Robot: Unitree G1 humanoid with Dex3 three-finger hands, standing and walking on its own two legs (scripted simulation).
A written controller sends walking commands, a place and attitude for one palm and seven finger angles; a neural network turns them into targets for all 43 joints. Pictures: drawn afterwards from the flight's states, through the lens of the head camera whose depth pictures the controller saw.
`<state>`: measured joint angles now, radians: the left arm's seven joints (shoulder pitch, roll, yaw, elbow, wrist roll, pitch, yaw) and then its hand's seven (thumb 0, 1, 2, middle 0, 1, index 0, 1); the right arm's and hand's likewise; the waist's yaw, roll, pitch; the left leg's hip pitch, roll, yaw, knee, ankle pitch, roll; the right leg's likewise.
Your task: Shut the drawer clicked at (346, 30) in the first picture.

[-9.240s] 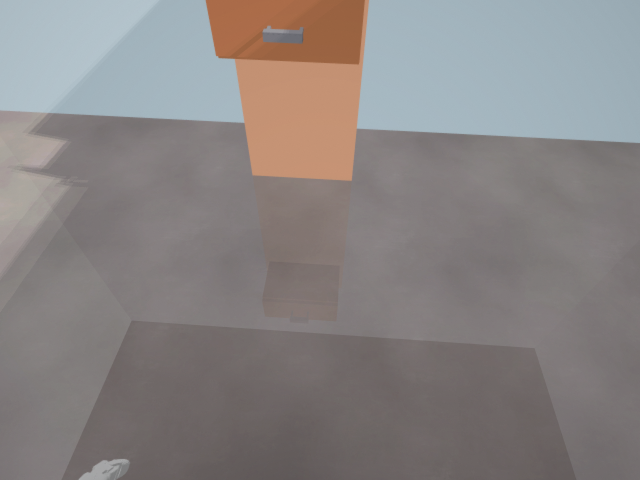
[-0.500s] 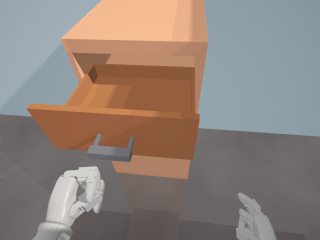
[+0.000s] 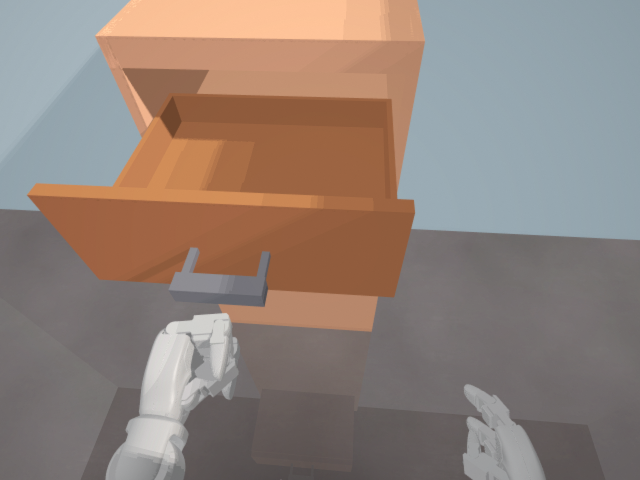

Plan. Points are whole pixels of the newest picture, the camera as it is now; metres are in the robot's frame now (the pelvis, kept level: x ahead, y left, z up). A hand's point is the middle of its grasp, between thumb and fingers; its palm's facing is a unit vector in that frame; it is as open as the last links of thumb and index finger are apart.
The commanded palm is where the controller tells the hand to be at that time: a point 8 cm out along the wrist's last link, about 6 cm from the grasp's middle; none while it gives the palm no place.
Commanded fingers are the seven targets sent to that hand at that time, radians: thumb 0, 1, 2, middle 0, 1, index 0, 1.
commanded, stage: bring the fist close to the handle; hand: left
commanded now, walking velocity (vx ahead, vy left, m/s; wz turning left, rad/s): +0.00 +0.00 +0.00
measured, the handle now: (224, 273) +0.35 +0.14 +0.07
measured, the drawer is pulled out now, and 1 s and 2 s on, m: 0.29 0.28 0.15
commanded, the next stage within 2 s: push the drawer shut in 0.40 s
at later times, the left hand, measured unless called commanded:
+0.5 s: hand (235, 362) +0.24 +0.11 +0.07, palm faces -0.03 -1.00 -0.05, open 3.2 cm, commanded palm +0.22 +0.16 +0.07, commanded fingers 0.00 0.90 0.90 -1.40 -1.60 -1.40 -1.60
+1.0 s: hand (236, 334) +0.27 +0.11 +0.07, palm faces -0.06 -1.00 -0.05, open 2.9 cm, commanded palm +0.27 +0.16 +0.07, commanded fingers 0.00 0.90 0.90 -1.40 -1.60 -1.40 -1.60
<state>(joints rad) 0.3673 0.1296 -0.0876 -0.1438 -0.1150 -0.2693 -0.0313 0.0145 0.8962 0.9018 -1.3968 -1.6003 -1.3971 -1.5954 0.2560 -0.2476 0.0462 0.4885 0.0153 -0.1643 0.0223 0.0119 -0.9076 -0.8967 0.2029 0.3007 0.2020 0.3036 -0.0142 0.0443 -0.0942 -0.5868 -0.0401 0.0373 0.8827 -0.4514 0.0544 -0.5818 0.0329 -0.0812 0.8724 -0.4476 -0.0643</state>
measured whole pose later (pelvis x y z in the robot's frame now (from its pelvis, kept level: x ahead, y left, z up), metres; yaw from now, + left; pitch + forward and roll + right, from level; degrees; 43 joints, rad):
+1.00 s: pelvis -0.01 -0.01 +0.00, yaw +1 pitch +9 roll +0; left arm 0.13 0.17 -0.04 0.08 -0.15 -0.30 -0.06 -0.04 0.82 0.93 -1.40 -1.60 -1.40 -1.60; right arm 0.24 -0.27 0.04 0.54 0.03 -0.10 0.00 0.01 -0.91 -0.90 0.20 0.30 0.20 0.30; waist -0.01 0.04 -0.08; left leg -0.60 -0.04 0.02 0.87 -0.43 0.04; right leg -0.59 0.04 -0.10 0.86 -0.43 -0.08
